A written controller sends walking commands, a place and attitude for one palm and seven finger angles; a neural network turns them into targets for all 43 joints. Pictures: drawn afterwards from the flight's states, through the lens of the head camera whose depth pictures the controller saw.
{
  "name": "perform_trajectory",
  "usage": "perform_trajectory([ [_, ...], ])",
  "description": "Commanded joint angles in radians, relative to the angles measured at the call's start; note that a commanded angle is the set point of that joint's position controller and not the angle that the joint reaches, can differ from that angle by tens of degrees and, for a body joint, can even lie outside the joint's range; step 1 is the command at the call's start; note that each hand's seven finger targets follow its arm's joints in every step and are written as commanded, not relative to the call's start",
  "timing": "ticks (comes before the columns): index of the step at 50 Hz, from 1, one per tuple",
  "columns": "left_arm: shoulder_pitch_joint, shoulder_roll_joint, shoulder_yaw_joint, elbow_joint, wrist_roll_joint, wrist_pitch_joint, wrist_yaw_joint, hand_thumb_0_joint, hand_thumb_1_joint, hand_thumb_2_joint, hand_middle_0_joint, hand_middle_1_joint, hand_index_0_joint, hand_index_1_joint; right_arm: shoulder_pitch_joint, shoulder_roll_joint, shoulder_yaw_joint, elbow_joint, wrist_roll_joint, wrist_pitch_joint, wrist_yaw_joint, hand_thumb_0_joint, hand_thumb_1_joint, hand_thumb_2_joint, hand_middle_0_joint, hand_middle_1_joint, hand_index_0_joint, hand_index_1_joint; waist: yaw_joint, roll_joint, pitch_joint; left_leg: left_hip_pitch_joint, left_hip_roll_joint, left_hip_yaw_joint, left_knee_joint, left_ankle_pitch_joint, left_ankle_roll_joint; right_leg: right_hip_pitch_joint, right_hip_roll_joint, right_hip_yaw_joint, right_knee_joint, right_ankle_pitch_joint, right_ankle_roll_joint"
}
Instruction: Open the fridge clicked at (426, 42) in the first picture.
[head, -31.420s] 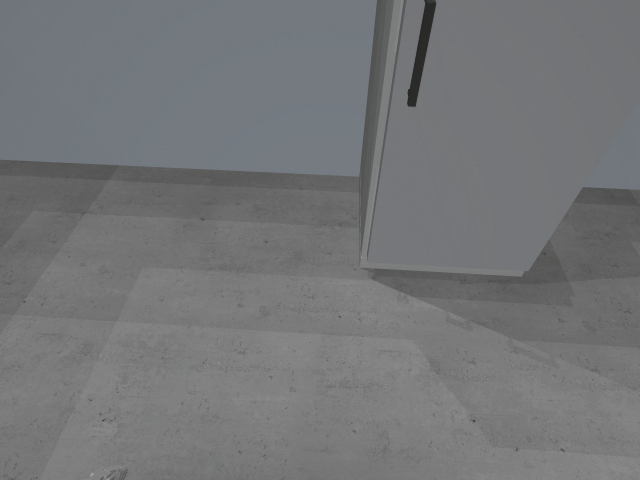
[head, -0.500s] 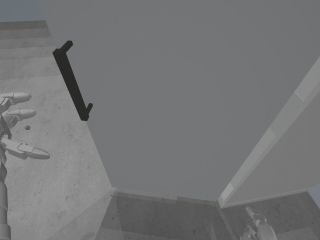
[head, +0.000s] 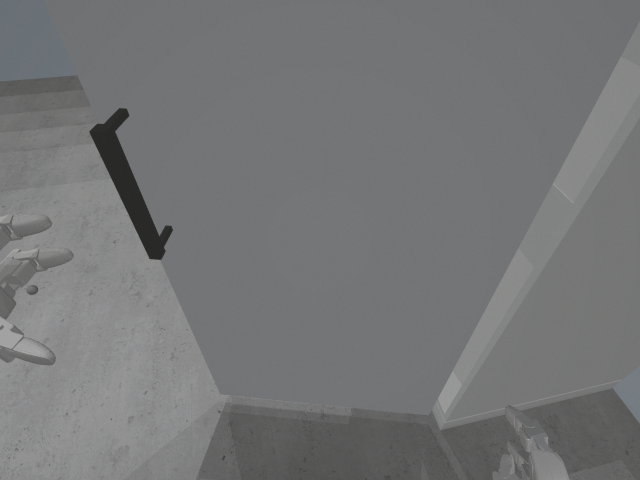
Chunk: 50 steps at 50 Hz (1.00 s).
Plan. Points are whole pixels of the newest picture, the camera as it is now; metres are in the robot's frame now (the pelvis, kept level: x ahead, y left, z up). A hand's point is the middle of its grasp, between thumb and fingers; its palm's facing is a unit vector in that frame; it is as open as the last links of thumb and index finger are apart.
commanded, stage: draw the hand back to the body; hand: left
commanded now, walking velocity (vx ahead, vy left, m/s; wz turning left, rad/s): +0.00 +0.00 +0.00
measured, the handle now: (140, 191) +0.45 +0.30 +0.13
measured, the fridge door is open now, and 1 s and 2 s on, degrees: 72 72 72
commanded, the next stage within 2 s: step back with the hand held close in 1.28 s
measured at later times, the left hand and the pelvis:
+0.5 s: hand (20, 322) +0.22 +0.32 +0.15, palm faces +0.54 -0.78 -0.32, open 12.8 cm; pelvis +0.00 +0.01 +0.01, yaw +0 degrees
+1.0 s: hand (54, 320) +0.21 +0.27 +0.17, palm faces +0.46 -0.80 -0.39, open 8.0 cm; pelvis +0.03 +0.00 +0.02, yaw +0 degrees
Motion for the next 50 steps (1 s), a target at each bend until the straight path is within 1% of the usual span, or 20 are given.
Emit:
perform_trajectory([
  [1,-0.104,0.256,0.107,-0.25,-0.046,-0.023,0.035,0.0,-0.55,0.2,-0.25,-1.15,-0.25,-1.15,-0.111,-0.115,-0.047,-0.164,0.003,-0.071,0.003,0.0,-0.9,-0.9,0.2,0.3,0.2,0.3,0.037,0.01,-0.121,0.117,-0.04,-0.035,-0.088,0.122,0.034,-0.023,0.006,0.053,-0.122,0.191,0.015],
  [5,-0.173,0.249,0.075,-0.361,-0.023,-0.02,0.072,0.0,-0.55,0.2,-0.25,-1.15,-0.25,-1.15,-0.123,-0.113,-0.041,-0.155,0.001,-0.08,-0.014,0.0,-0.9,-0.9,0.2,0.3,0.2,0.3,0.023,0.041,-0.107,0.144,-0.04,-0.043,-0.109,0.083,0.038,-0.036,0.012,0.049,-0.142,0.119,0.011],
  [7,-0.186,0.238,0.06,-0.419,-0.011,-0.03,0.088,0.0,-0.477,0.235,-0.247,-1.107,-0.247,-1.107,-0.132,-0.104,-0.035,-0.149,-0.001,-0.088,-0.023,0.0,-0.9,-0.9,0.2,0.3,0.2,0.3,0.024,0.092,-0.109,0.168,-0.041,-0.05,-0.123,0.065,0.036,-0.032,0.015,0.045,-0.15,0.089,0.006],
  [10,-0.143,0.238,0.074,-0.45,-0.012,-0.036,0.102,0.0,-0.369,0.287,-0.244,-1.044,-0.244,-1.044,-0.145,-0.099,-0.029,-0.135,-0.007,-0.1,-0.029,0.0,-0.9,-0.9,0.2,0.3,0.2,0.3,0.029,0.057,-0.105,0.175,-0.037,-0.054,-0.131,0.075,0.037,-0.006,0.013,0.048,-0.16,0.103,0.006],
  [11,-0.193,0.337,0.078,-0.458,0.166,-0.081,0.308,0.0,-0.332,0.305,-0.242,-1.023,-0.242,-1.023,-0.151,-0.103,-0.03,-0.1,-0.053,-0.083,-0.01,0.0,-0.9,-0.9,0.2,0.3,0.2,0.3,0.034,0.067,0.001,0.114,-0.058,-0.043,-0.149,0.037,0.028,-0.038,-0.002,0.077,-0.236,0.03,0.006],
  [12,-0.106,0.194,0.005,-0.424,0.181,-0.085,0.397,0.0,-0.296,0.322,-0.241,-1.001,-0.241,-1.001,-0.17,-0.094,-0.031,-0.101,-0.057,-0.08,-0.007,0.0,-0.9,-0.9,0.2,0.3,0.2,0.3,0.02,0.061,0.039,0.12,-0.053,-0.045,-0.169,0.001,0.02,-0.048,-0.014,0.056,-0.239,-0.003,0.005],
  [13,-0.041,0.129,-0.042,-0.449,0.212,-0.089,0.457,0.0,-0.26,0.34,-0.24,-0.98,-0.24,-0.98,-0.171,-0.089,-0.034,-0.092,-0.055,-0.071,-0.002,0.0,-0.9,-0.9,0.2,0.3,0.2,0.3,0.023,0.06,0.039,0.146,-0.043,-0.052,-0.194,-0.035,0.021,-0.038,-0.014,0.043,-0.23,-0.016,0.003],
  [15,0.005,0.134,-0.039,-0.569,0.252,-0.114,0.541,0.0,-0.188,0.375,-0.237,-0.938,-0.237,-0.938,-0.176,-0.091,-0.041,-0.089,-0.06,-0.055,0.003,0.0,-0.9,-0.9,0.2,0.3,0.2,0.3,0.035,0.089,-0.06,0.205,-0.039,-0.042,-0.215,-0.003,0.028,0.028,-0.015,0.042,-0.222,0.03,-0.001],
  [17,0.022,0.116,-0.056,-0.65,0.285,-0.133,0.597,0.0,-0.115,0.41,-0.235,-0.895,-0.235,-0.895,-0.18,-0.084,-0.04,-0.084,-0.067,-0.048,0.01,0.0,-0.9,-0.9,0.2,0.3,0.2,0.3,0.035,0.115,-0.08,0.235,-0.036,-0.042,-0.234,0.021,0.026,0.059,-0.012,0.036,-0.212,0.069,-0.006],
  [19,0.079,0.084,-0.073,-0.657,0.305,-0.139,0.63,0.0,-0.043,0.445,-0.232,-0.853,-0.232,-0.853,-0.184,-0.086,-0.046,-0.072,-0.07,-0.039,0.011,0.0,-0.9,-0.9,0.2,0.3,0.2,0.3,0.035,0.038,-0.068,0.241,-0.026,-0.042,-0.251,0.043,0.03,0.079,-0.004,0.03,-0.218,0.089,-0.004],
  [22,0.09,0.078,-0.072,-0.668,0.323,-0.14,0.654,0.0,0.066,0.497,-0.229,-0.789,-0.229,-0.789,-0.192,-0.078,-0.047,-0.067,-0.072,-0.015,0.012,0.0,-0.9,-0.9,0.2,0.3,0.2,0.3,0.034,0.013,-0.037,0.247,-0.028,-0.028,-0.269,0.052,0.032,0.087,-0.005,0.031,-0.231,0.089,0.001],
  [25,0.103,0.068,-0.079,-0.72,0.339,-0.148,0.662,0.0,0.175,0.55,-0.225,-0.725,-0.225,-0.725,-0.201,-0.072,-0.049,-0.065,-0.074,-0.002,0.012,0.0,-0.9,-0.9,0.2,0.3,0.2,0.3,0.041,0.053,-0.052,0.285,-0.028,-0.023,-0.276,0.12,0.031,0.118,-0.005,0.03,-0.234,0.14,-0.004],
  [26,0.129,0.041,-0.102,-0.724,0.34,-0.146,0.664,0.0,0.211,0.567,-0.224,-0.704,-0.224,-0.704,-0.204,-0.065,-0.048,-0.067,-0.077,0.002,0.015,0.0,-0.9,-0.9,0.2,0.3,0.2,0.3,0.04,0.067,-0.036,0.284,-0.026,-0.025,-0.28,0.13,0.029,0.126,-0.008,0.029,-0.231,0.147,-0.005],
  [27,0.149,0.052,-0.085,-0.722,0.341,-0.144,0.665,0.0,0.248,0.585,-0.223,-0.683,-0.223,-0.683,-0.204,-0.065,-0.048,-0.068,-0.077,0.008,0.016,0.0,-0.9,-0.9,0.2,0.3,0.2,0.3,0.046,0.041,-0.041,0.29,-0.027,-0.024,-0.281,0.143,0.029,0.131,-0.005,0.026,-0.235,0.158,-0.004],
  [33,0.261,0.016,-0.106,-0.795,0.341,-0.135,0.656,0.0,0.465,0.69,-0.215,-0.555,-0.215,-0.555,-0.215,-0.052,-0.052,-0.083,-0.082,0.033,0.03,0.0,-0.9,-0.9,0.2,0.3,0.2,0.3,0.051,0.037,-0.019,0.305,-0.025,-0.008,-0.278,0.224,0.028,0.162,-0.007,0.024,-0.241,0.229,0.0],
  [34,0.287,0.021,-0.099,-0.802,0.34,-0.136,0.654,0.0,0.501,0.707,-0.214,-0.534,-0.214,-0.534,-0.216,-0.059,-0.056,-0.085,-0.082,0.034,0.03,0.0,-0.9,-0.9,0.2,0.3,0.2,0.3,0.055,0.006,-0.019,0.306,-0.021,-0.01,-0.278,0.241,0.029,0.17,-0.004,0.021,-0.25,0.244,0.0],
  [35,0.292,0.016,-0.105,-0.823,0.341,-0.135,0.652,0.0,0.538,0.725,-0.213,-0.512,-0.213,-0.512,-0.219,-0.054,-0.053,-0.092,-0.082,0.038,0.032,0.0,-0.9,-0.9,0.2,0.3,0.2,0.3,0.054,0.032,-0.014,0.309,-0.024,-0.002,-0.276,0.253,0.03,0.172,-0.008,0.025,-0.246,0.261,0.001],
  [45,0.402,-0.007,-0.118,-0.929,0.338,-0.128,0.645,0.0,0.9,0.9,-0.2,-0.3,-0.2,-0.3,-0.219,-0.037,-0.054,-0.11,-0.087,0.065,0.039,0.0,-0.9,-0.9,0.2,0.3,0.2,0.3,0.054,0.02,0.0,0.321,-0.028,0.012,-0.26,0.293,0.033,0.177,-0.012,0.024,-0.251,0.322,0.009],
  [49,0.398,0.004,-0.101,-0.9,0.333,-0.123,0.644,0.0,0.9,0.9,-0.2,-0.3,-0.2,-0.3,-0.221,-0.04,-0.06,-0.106,-0.086,0.077,0.029,0.0,-0.9,-0.9,0.2,0.3,0.2,0.3,0.053,-0.028,0.022,0.319,-0.028,0.019,-0.26,0.251,0.039,0.163,-0.011,0.026,-0.27,0.3,0.013],
  [50,0.388,-0.002,-0.107,-0.898,0.334,-0.123,0.644,0.0,0.9,0.9,-0.2,-0.3,-0.2,-0.3,-0.221,-0.036,-0.056,-0.106,-0.085,0.081,0.028,0.0,-0.9,-0.9,0.2,0.3,0.2,0.3,0.051,-0.011,0.023,0.317,-0.03,0.019,-0.263,0.248,0.038,0.163,-0.013,0.027,-0.265,0.294,0.013],
])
